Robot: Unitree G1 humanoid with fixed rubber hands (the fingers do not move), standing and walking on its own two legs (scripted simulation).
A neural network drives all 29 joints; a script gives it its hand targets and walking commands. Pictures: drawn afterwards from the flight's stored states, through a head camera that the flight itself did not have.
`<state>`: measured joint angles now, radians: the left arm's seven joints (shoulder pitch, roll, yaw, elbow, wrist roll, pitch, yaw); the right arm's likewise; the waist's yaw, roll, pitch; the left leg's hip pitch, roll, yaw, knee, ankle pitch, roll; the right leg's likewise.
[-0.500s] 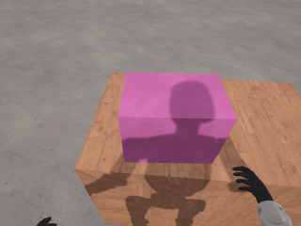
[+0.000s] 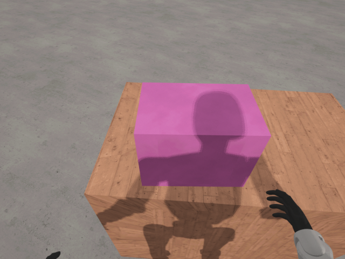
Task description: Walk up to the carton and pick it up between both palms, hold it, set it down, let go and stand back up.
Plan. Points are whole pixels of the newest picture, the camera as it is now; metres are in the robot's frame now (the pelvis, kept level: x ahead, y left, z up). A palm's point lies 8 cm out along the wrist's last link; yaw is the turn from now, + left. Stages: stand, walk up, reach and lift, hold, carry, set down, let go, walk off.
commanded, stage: stand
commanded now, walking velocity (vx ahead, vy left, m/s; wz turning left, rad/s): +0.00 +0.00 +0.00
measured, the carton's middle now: (194, 135) +0.44 -0.05 +0.03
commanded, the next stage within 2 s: none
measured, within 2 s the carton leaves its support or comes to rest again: neither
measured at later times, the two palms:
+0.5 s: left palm out of the picture +0.11 +0.29 -0.10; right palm (299, 224) +0.21 -0.28 -0.01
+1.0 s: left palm out of the picture +0.12 +0.30 -0.10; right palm (298, 224) +0.21 -0.28 -0.01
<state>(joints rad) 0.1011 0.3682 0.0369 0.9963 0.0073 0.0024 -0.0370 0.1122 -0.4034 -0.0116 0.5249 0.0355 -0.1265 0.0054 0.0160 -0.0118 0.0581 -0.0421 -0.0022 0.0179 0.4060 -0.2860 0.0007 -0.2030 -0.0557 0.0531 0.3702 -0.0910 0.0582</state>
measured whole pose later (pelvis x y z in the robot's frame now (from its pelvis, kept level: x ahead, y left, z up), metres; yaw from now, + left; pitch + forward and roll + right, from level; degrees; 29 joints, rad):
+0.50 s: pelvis +0.00 -0.01 +0.00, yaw +0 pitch -4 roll +0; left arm 0.10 0.36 0.03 0.98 0.00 0.00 -0.04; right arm 0.12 -0.40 0.00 0.50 0.03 -0.13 0.01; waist 0.01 -0.01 0.05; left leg -0.04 0.01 0.02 0.41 -0.29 -0.01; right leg -0.21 -0.04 0.05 0.38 -0.10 0.05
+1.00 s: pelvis +0.01 +0.00 +0.00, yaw -1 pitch -4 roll +0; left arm 0.09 0.37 0.04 0.97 0.00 0.00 -0.04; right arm 0.13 -0.40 0.00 0.51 0.03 -0.13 0.01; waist 0.02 -0.01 0.05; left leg -0.04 0.01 0.03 0.40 -0.29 0.00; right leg -0.21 -0.05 0.06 0.38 -0.10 0.06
